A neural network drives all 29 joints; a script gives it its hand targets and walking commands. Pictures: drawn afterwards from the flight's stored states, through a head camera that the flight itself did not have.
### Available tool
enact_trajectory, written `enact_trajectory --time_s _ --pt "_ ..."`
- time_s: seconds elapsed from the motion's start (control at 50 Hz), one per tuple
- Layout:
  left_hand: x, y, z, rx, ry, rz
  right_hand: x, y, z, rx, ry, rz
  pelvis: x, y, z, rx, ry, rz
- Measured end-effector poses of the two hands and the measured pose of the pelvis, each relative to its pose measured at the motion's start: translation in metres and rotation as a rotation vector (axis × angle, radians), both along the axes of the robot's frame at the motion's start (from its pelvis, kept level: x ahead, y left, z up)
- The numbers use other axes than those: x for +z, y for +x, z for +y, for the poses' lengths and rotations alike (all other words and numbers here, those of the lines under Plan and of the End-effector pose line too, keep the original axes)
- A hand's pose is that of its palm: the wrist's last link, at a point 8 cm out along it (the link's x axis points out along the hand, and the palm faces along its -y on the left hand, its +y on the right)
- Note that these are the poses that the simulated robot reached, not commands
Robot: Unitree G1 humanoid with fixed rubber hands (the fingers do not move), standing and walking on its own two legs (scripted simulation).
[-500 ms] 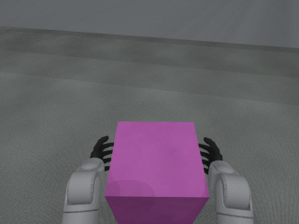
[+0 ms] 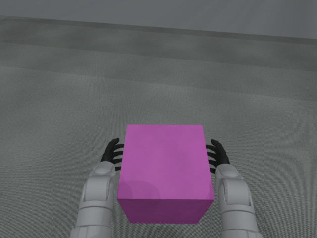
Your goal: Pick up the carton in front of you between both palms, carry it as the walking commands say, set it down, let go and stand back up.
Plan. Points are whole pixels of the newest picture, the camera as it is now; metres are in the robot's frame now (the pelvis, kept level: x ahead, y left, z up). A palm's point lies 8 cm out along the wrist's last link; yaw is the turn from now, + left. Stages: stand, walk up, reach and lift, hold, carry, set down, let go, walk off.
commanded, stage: carry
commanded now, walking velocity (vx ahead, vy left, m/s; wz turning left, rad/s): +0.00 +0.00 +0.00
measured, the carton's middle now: (164, 177) +0.30 +0.00 -0.05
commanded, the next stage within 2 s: hold in 0.16 s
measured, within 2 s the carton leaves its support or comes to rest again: neither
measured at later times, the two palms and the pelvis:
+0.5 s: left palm (106, 170) +0.27 +0.14 +0.05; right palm (227, 179) +0.25 -0.15 +0.05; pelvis -0.02 +0.01 +0.01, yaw -3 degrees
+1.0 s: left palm (104, 177) +0.30 +0.18 -0.04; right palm (202, 171) +0.32 -0.12 -0.05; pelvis -0.05 +0.01 -0.03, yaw +4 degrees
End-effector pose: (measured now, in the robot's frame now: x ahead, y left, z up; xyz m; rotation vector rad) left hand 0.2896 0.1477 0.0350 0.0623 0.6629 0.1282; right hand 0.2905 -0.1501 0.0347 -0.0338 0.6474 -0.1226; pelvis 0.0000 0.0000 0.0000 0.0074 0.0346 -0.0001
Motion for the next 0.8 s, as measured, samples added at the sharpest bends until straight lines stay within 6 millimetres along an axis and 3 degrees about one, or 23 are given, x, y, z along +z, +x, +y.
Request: enact_trajectory --time_s 0.16,0.26,0.56,0.66,0.8 --pt "0.007 -0.002 0.000 0.005 0.000 -0.013 0.007 0.000 0.000 0.000 0.008 -0.013 -0.001 0.002 -0.001 0.002 -0.001 0.006" --pt "0.006 -0.012 0.001 -0.017 0.029 0.016 0.005 -0.011 0.001 -0.005 0.011 0.009 0.007 0.000 0.002 -0.017 -0.009 -0.080" --pt "0.015 -0.023 -0.003 -0.055 0.012 -0.006 0.014 -0.038 -0.003 -0.067 0.021 -0.016 0.005 -0.026 0.012 -0.040 -0.011 -0.178" --pt "0.014 -0.022 0.002 -0.011 -0.016 -0.013 0.016 -0.028 0.002 -0.065 0.055 -0.024 0.001 -0.035 0.012 -0.006 -0.007 -0.197" --pt "0.004 -0.007 0.012 0.059 -0.017 0.000 0.003 0.006 0.013 -0.019 0.092 -0.008 -0.008 -0.044 0.010 0.048 -0.005 -0.187"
